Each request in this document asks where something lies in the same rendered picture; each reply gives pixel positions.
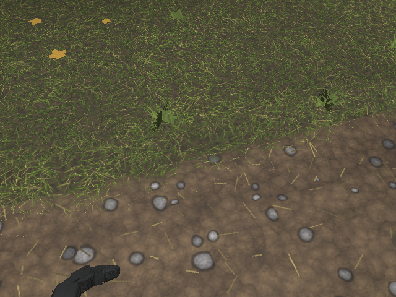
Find left robot hand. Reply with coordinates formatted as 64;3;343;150
51;265;120;297

